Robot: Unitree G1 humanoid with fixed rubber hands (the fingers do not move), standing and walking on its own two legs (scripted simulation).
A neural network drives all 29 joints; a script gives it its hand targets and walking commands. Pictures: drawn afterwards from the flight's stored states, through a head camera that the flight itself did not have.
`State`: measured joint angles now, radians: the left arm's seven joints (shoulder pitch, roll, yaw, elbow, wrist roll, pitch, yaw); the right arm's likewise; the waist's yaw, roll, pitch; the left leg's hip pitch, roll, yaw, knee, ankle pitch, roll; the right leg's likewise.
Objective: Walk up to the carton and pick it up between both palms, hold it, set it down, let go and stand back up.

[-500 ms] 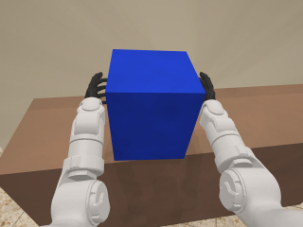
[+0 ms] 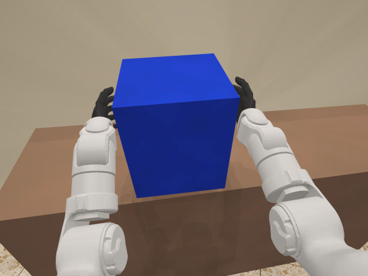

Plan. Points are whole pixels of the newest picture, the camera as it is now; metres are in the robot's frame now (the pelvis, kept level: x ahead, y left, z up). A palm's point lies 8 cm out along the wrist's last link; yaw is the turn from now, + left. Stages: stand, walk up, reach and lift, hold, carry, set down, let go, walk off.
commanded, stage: reach and lift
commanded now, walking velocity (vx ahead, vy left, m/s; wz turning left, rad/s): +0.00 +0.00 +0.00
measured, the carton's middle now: (175, 125) +0.42 -0.01 +0.18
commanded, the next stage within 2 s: hold in 0.88 s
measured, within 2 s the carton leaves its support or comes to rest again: neither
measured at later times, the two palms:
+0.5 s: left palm (103, 112) +0.40 +0.14 +0.23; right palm (246, 102) +0.40 -0.16 +0.25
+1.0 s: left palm (99, 99) +0.39 +0.14 +0.27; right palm (252, 87) +0.39 -0.16 +0.28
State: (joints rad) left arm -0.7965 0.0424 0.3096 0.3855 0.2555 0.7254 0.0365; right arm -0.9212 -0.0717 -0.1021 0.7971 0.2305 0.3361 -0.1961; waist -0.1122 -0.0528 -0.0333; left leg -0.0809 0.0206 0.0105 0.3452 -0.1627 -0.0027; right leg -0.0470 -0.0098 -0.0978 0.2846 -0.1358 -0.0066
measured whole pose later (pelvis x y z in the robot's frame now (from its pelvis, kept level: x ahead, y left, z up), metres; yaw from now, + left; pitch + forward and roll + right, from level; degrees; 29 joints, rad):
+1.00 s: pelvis +0.01 +0.00 +0.00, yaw +0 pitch -3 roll -1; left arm -0.89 0.08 0.31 0.38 0.20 0.86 0.05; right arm -1.06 -0.15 -0.03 0.78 0.37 0.54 -0.26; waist -0.10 0.00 -0.13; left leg -0.13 0.03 -0.01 0.37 -0.18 -0.01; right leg -0.08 0.02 -0.07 0.27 -0.14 -0.01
